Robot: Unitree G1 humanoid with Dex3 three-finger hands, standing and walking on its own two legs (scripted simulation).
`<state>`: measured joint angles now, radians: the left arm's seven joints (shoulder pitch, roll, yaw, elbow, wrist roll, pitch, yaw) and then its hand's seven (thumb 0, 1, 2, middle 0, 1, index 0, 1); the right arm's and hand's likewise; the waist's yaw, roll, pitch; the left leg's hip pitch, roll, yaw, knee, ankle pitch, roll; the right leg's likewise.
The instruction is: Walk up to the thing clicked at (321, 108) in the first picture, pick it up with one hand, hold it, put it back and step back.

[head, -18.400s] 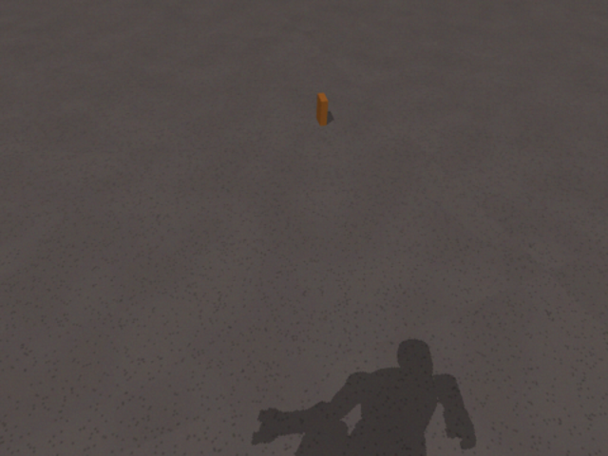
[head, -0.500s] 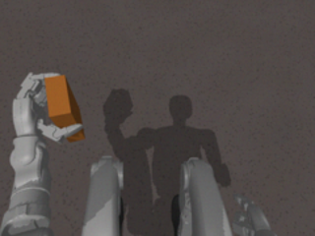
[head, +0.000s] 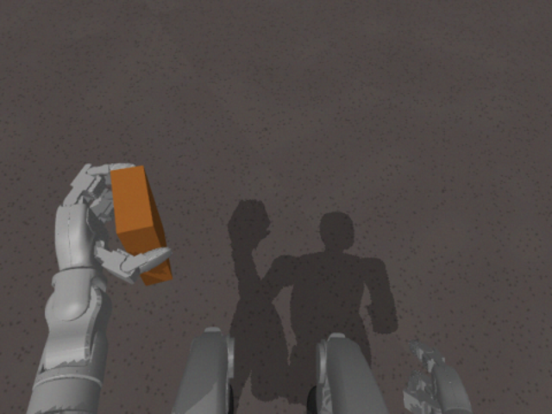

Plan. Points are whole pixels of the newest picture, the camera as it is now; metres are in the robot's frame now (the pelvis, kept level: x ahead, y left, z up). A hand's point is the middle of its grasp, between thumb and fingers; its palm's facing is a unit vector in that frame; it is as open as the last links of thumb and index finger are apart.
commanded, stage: lift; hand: left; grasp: from the side
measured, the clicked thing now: (144, 230) +0.37 +0.20 +0.00
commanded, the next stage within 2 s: hold in 1.22 s
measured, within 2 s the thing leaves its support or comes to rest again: neither
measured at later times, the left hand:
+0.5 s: hand (115, 183) +0.37 +0.19 +0.13, palm faces +0.16 -0.98 -0.06, open 12.7 cm
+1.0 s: hand (117, 147) +0.38 +0.18 +0.18, palm faces +0.17 -0.99 -0.02, open 12.7 cm
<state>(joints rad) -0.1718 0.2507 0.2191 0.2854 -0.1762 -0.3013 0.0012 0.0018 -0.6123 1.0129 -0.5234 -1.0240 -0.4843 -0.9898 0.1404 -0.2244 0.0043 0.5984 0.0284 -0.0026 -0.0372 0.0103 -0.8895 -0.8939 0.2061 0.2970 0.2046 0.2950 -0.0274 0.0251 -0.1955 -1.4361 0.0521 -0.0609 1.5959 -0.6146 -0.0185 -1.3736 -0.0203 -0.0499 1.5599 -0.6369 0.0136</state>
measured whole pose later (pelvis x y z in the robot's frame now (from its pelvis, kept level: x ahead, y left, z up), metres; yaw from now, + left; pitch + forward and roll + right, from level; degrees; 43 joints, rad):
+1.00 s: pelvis +0.03 +0.00 +0.13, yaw +1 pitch +11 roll -1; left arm -0.18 0.19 0.14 0.43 -0.14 -0.34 0.01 0.00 -0.61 1.01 -0.53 -1.02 -0.49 -0.99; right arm 0.23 -0.21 0.01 0.65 0.00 -0.01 -0.03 0.01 -0.91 -0.90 0.20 0.30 0.20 0.30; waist -0.03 0.01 -0.08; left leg -0.75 0.05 -0.02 0.99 -0.44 -0.02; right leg -0.70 -0.02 -0.04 0.97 -0.46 0.01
